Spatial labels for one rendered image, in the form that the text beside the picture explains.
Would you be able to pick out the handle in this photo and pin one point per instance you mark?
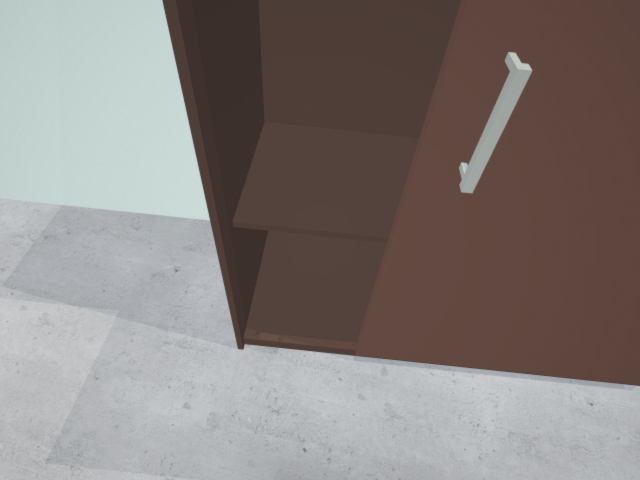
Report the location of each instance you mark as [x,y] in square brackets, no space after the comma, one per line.
[510,93]

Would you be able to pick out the wardrobe door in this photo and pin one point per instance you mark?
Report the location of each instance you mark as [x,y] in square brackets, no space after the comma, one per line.
[538,270]

